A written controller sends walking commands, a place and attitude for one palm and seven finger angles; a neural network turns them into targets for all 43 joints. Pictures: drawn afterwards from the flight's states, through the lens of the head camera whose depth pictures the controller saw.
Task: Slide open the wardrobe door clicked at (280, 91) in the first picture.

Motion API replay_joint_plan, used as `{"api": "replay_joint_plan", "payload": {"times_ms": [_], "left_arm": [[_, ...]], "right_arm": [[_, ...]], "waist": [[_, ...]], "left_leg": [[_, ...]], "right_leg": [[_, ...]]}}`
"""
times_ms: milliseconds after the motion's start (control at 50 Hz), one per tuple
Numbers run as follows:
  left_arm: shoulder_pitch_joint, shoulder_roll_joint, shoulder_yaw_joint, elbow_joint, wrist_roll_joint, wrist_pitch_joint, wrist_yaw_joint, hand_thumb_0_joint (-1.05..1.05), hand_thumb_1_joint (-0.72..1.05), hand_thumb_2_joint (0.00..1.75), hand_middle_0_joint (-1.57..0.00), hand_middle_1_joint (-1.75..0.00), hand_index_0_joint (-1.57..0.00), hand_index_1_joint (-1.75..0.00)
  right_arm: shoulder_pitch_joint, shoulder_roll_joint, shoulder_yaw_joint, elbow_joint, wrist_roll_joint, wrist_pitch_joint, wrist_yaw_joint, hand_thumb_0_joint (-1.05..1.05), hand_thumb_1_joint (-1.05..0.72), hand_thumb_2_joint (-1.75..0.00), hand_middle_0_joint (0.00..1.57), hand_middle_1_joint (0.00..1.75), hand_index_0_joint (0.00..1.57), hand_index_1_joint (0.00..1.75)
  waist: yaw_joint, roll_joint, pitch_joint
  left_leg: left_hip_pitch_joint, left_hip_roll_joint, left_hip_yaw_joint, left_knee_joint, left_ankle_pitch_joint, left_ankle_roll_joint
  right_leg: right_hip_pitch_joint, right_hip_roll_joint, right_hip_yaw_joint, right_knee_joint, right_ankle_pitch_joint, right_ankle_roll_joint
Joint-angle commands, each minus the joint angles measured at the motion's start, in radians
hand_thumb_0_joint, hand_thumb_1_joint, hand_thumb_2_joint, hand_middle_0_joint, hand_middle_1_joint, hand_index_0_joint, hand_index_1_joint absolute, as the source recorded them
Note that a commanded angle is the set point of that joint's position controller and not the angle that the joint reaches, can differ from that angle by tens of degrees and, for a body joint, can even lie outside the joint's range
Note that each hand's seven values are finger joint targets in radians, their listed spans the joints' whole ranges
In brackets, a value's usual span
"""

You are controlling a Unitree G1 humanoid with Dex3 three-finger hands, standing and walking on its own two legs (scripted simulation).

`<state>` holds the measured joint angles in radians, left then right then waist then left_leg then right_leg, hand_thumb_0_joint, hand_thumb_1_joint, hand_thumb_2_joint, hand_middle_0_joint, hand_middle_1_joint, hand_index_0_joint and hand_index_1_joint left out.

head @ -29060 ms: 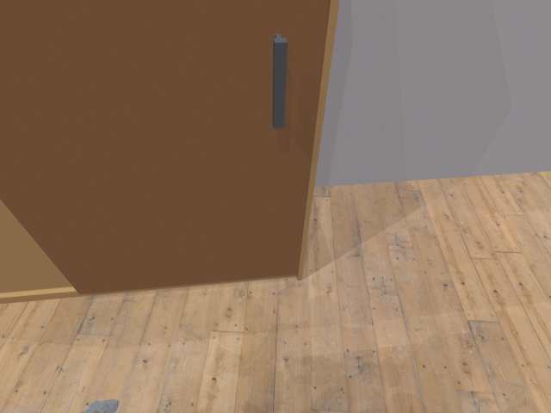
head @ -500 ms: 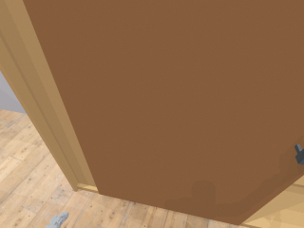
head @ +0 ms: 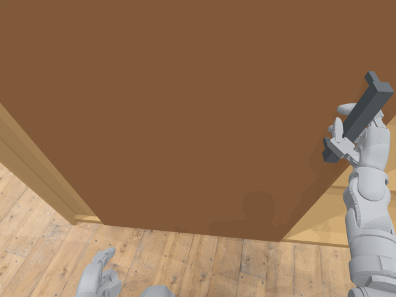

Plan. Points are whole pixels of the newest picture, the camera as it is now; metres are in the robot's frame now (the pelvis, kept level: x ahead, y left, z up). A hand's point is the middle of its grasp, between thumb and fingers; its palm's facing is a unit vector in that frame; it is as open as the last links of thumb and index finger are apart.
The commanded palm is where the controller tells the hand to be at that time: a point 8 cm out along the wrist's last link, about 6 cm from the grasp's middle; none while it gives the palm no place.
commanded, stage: stop walking and hold the door there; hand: right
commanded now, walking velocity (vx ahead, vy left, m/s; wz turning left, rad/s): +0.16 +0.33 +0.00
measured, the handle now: (348, 120) +0.42 -0.27 +0.14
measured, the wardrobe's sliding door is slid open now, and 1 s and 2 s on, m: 0.67 0.67 0.67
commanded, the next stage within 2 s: loosen the grip on the handle in 0.94 s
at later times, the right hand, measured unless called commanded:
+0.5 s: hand (336, 141) +0.39 -0.24 +0.12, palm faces +0.24 +0.96 -0.11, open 5.5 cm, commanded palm +0.35 -0.27 +0.09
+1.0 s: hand (336, 141) +0.38 -0.24 +0.12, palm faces +0.24 +0.96 -0.13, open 5.5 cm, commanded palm +0.35 -0.26 +0.09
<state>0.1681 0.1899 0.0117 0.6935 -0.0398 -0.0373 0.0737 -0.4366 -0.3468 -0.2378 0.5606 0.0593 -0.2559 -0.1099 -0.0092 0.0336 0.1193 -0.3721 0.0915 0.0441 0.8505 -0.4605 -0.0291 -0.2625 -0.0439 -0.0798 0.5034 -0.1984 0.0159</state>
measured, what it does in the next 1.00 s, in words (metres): steps on the spot: left foot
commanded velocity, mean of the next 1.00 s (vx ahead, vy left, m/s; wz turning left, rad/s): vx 0.02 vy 0.02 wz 0.00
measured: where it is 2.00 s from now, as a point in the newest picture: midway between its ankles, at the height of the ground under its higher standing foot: outside the picture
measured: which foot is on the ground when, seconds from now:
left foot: up 0.00-0.08, down 0.10-1.00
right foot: down 0.00-1.00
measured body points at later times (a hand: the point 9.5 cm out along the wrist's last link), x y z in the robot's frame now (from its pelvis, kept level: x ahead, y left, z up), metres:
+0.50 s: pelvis +0.02 -0.04 +0.01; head +0.02 -0.05 +0.46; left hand +0.15 +0.23 -0.09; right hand +0.37 -0.29 +0.12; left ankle +0.02 +0.06 -0.73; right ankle +0.04 -0.15 -0.73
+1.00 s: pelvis +0.02 -0.05 +0.01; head +0.03 -0.05 +0.46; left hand +0.17 +0.18 -0.10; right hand +0.37 -0.29 +0.13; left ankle +0.02 +0.06 -0.73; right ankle +0.04 -0.15 -0.73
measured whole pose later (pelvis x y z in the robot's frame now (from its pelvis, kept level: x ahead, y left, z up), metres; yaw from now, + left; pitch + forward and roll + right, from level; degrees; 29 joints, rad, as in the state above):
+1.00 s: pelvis +0.02 -0.05 +0.01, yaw +0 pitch -1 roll +1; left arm 0.22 0.22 -0.04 0.71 -0.03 -0.01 0.09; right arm -0.33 -0.24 -0.09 0.48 0.08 -0.21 -0.12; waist -0.05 -0.02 0.01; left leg -0.17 0.01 0.08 0.42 -0.23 0.01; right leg -0.23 -0.02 -0.09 0.45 -0.21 -0.03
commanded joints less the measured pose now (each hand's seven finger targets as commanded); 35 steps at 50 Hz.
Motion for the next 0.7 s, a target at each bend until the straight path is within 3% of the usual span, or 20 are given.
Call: {"api": "replay_joint_plan", "payload": {"times_ms": [0, 40, 80, 120, 140, 160, 180, 200, 220, 260, 300, 320, 380, 400, 420, 460, 500, 540, 560, 680], "left_arm": [[0.003, 0.179, 0.04, -0.112, 0.0, -0.047, 0.003, 0.0, 0.9, 0.9, -0.2, -0.3, -0.2, -0.3], [0.008, 0.176, 0.021, -0.115, 0.004, -0.052, 0.001, 0.0, 0.9, 0.9, -0.2, -0.3, -0.2, -0.3], [0.009, 0.178, 0.011, -0.112, 0.009, -0.051, 0.001, 0.0, 0.9, 0.9, -0.2, -0.3, -0.2, -0.3], [0.034, 0.179, 0.012, -0.098, 0.009, -0.045, 0.004, 0.0, 0.9, 0.9, -0.2, -0.3, -0.2, -0.3], [0.037, 0.161, 0.014, -0.107, -0.002, -0.048, 0.005, 0.0, 0.9, 0.9, -0.2, -0.3, -0.2, -0.3], [0.01, 0.163, 0.021, -0.111, -0.006, -0.054, 0.005, 0.0, 0.9, 0.9, -0.2, -0.3, -0.2, -0.3], [0.005, 0.17, 0.023, -0.103, -0.006, -0.062, 0.001, 0.0, 0.9, 0.9, -0.2, -0.3, -0.2, -0.3], [0.002, 0.157, 0.009, -0.098, -0.004, -0.068, 0.002, 0.0, 0.9, 0.9, -0.2, -0.3, -0.2, -0.3], [-0.001, 0.153, 0.001, -0.089, -0.003, -0.072, 0.005, 0.0, 0.9, 0.9, -0.2, -0.3, -0.2, -0.3], [0.02, 0.15, -0.006, -0.078, 0.002, -0.067, 0.011, 0.0, 0.9, 0.9, -0.2, -0.3, -0.2, -0.3], [0.021, 0.147, -0.004, -0.074, 0.007, -0.067, 0.017, 0.0, 0.9, 0.9, -0.2, -0.3, -0.2, -0.3], [0.013, 0.161, 0.005, -0.073, 0.004, -0.065, 0.021, 0.0, 0.9, 0.9, -0.2, -0.3, -0.2, -0.3], [-0.004, 0.18, 0.019, -0.096, -0.007, -0.058, 0.013, 0.0, 0.9, 0.9, -0.2, -0.3, -0.2, -0.3], [-0.012, 0.161, 0.008, -0.103, -0.002, -0.054, 0.011, 0.0, 0.9, 0.9, -0.2, -0.3, -0.2, -0.3], [-0.016, 0.169, 0.01, -0.103, 0.001, -0.053, 0.016, 0.0, 0.9, 0.9, -0.2, -0.3, -0.2, -0.3], [0.003, 0.175, 0.017, -0.107, 0.002, -0.047, 0.014, 0.0, 0.9, 0.9, -0.2, -0.3, -0.2, -0.3], [-0.001, 0.168, 0.017, -0.12, 0.001, -0.052, 0.015, 0.0, 0.9, 0.9, -0.2, -0.3, -0.2, -0.3], [0.007, 0.172, 0.017, -0.12, 0.002, -0.054, 0.018, 0.0, 0.9, 0.9, -0.2, -0.3, -0.2, -0.3], [0.003, 0.162, 0.014, -0.125, 0.002, -0.055, 0.017, 0.0, 0.9, 0.9, -0.2, -0.3, -0.2, -0.3], [0.006, 0.163, 0.011, -0.116, 0.004, -0.048, 0.022, 0.0, 0.9, 0.9, -0.2, -0.3, -0.2, -0.3]], "right_arm": [[-0.303, -0.052, 0.108, -0.239, -0.021, -0.011, 0.022, 0.0, -0.9, -0.9, 0.45, 1.4, 0.45, 1.4], [-0.318, -0.071, 0.11, -0.227, -0.02, 0.008, 0.021, 0.0, -0.9, -0.9, 0.45, 1.4, 0.45, 1.4], [-0.325, -0.118, 0.078, -0.177, -0.025, 0.024, 0.018, 0.0, -0.9, -0.9, 0.45, 1.4, 0.45, 1.4], [-0.321, -0.167, 0.045, -0.131, -0.025, 0.039, 0.015, 0.0, -0.9, -0.9, 0.45, 1.4, 0.45, 1.4], [-0.302, -0.188, 0.014, -0.103, -0.019, 0.047, 0.011, 0.0, -0.9, -0.9, 0.45, 1.4, 0.45, 1.4], [-0.326, -0.151, 0.036, -0.088, -0.007, 0.052, 0.014, 0.0, -0.9, -0.9, 0.45, 1.4, 0.45, 1.4], [-0.339, -0.118, 0.054, -0.078, -0.003, 0.05, 0.018, 0.0, -0.9, -0.9, 0.45, 1.4, 0.45, 1.4], [-0.328, -0.066, 0.093, -0.075, 0.0, 0.046, 0.022, 0.0, -0.9, -0.9, 0.45, 1.4, 0.45, 1.4], [-0.316, -0.074, 0.085, -0.079, -0.002, 0.043, 0.017, 0.0, -0.9, -0.9, 0.45, 1.4, 0.45, 1.4], [-0.266, -0.118, 0.032, -0.049, -0.013, 0.03, 0.009, 0.0, -0.9, -0.9, 0.45, 1.4, 0.45, 1.4], [-0.256, -0.106, 0.039, -0.087, -0.008, 0.017, 0.01, 0.0, -0.9, -0.9, 0.45, 1.4, 0.45, 1.4], [-0.249, -0.11, 0.04, -0.111, -0.002, 0.016, 0.012, 0.0, -0.9, -0.9, 0.45, 1.4, 0.45, 1.4], [-0.246, -0.022, 0.118, -0.176, 0.002, 0.009, 0.032, 0.0, -0.9, -0.9, 0.45, 1.4, 0.45, 1.4], [-0.217, 0.041, 0.177, -0.174, 0.001, 0.006, 0.039, 0.0, -0.9, -0.9, 0.45, 1.4, 0.45, 1.4], [-0.216, -0.001, 0.141, -0.183, -0.002, 0.003, 0.032, 0.0, -0.9, -0.9, 0.45, 1.4, 0.45, 1.4], [-0.183, -0.034, 0.103, -0.181, -0.016, 0.001, 0.017, 0.0, -0.9, -0.9, 0.45, 1.4, 0.45, 1.4], [-0.177, 0.011, 0.145, -0.203, -0.012, 0.006, 0.019, 0.0, -0.9, -0.9, 0.45, 1.4, 0.45, 1.4], [-0.186, 0.006, 0.148, -0.211, -0.012, 0.01, 0.015, 0.0, -0.9, -0.9, 0.45, 1.4, 0.45, 1.4], [-0.19, 0.043, 0.184, -0.218, -0.011, 0.013, 0.018, 0.0, -0.9, -0.9, 0.45, 1.4, 0.45, 1.4], [-0.19, 0.025, 0.174, -0.202, -0.011, 0.029, 0.014, 0.0, -0.9, -0.9, 0.45, 1.4, 0.45, 1.4]], "waist": [[0.025, -0.193, -0.307], [0.025, -0.248, -0.307], [0.022, -0.201, -0.288], [0.039, -0.024, -0.259], [0.029, 0.196, -0.26], [0.014, 0.281, -0.186], [0.006, 0.249, -0.165], [0.01, 0.163, -0.184], [0.016, 0.075, -0.19], [0.008, 0.07, -0.222], [0.013, 0.069, -0.242], [0.02, 0.031, -0.231], [0.005, -0.052, -0.242], [0.022, -0.128, -0.226], [0.024, -0.206, -0.188], [0.012, -0.142, -0.189], [0.015, -0.087, -0.214], [0.017, -0.07, -0.238], [0.019, -0.057, -0.245], [0.019, -0.006, -0.282]], "left_leg": [[0.021, -0.055, 0.025, -0.143, 0.006, 0.024], [0.082, -0.072, 0.03, -0.271, 0.037, 0.034], [0.194, -0.063, -0.01, -0.408, 0.098, 0.047], [0.252, 0.018, -0.151, -0.536, 0.103, 0.087], [0.272, 0.108, -0.314, -0.589, 0.014, 0.125], [0.239, 0.166, -0.393, -0.648, 0.012, 0.169], [0.249, 0.188, -0.379, -0.642, 0.113, 0.2], [0.278, 0.194, -0.338, -0.611, 0.223, 0.216], [0.309, 0.189, -0.307, -0.569, 0.364, 0.222], [0.323, 0.147, -0.192, -0.513, 0.474, 0.184], [0.295, 0.108, -0.136, -0.491, 0.452, 0.135], [0.249, 0.085, -0.113, -0.462, 0.437, 0.109], [0.131, -0.015, -0.083, -0.415, 0.333, 0.039], [0.136, -0.023, -0.065, -0.406, 0.247, 0.033], [0.136, -0.034, -0.059, -0.377, 0.198, 0.035], [0.183, -0.039, -0.054, -0.403, 0.187, 0.04], [0.189, -0.026, -0.071, -0.449, 0.22, 0.042], [0.197, -0.013, -0.085, -0.464, 0.235, 0.047], [0.189, -0.008, -0.096, -0.477, 0.245, 0.048], [0.185, 0.012, -0.11, -0.496, 0.325, 0.051]], "right_leg": [[0.199, -0.234, 0.196, -0.161, 0.004, -0.172], [0.172, -0.232, 0.201, -0.151, -0.098, -0.16], [0.073, -0.218, 0.194, -0.108, -0.175, -0.139], [-0.036, -0.128, 0.134, 0.003, -0.212, -0.091], [-0.099, -0.045, 0.056, 0.108, -0.248, -0.052], [-0.155, 0.005, 0.055, 0.233, -0.259, -0.03], [-0.182, 0.001, 0.09, 0.305, -0.257, -0.025], [-0.181, -0.009, 0.099, 0.316, -0.246, -0.024], [-0.172, -0.014, 0.094, 0.26, -0.228, -0.025], [-0.098, -0.011, 0.049, 0.116, -0.163, -0.027], [0.025, 0.004, 0.021, -0.037, -0.03, -0.03], [0.105, -0.01, 0.029, -0.111, 0.058, -0.032], [0.213, -0.142, 0.164, -0.108, 0.249, -0.087], [0.156, -0.171, 0.209, -0.136, 0.159, -0.106], [0.104, -0.185, 0.242, -0.185, 0.08, -0.121], [0.051, -0.187, 0.258, -0.199, 0.017, -0.119], [0.073, -0.151, 0.196, -0.169, -0.02, -0.094], [0.086, -0.133, 0.176, -0.159, -0.013, -0.08], [0.1, -0.126, 0.161, -0.145, -0.009, -0.077], [0.141, -0.116, 0.138, -0.111, 0.093, -0.065]]}}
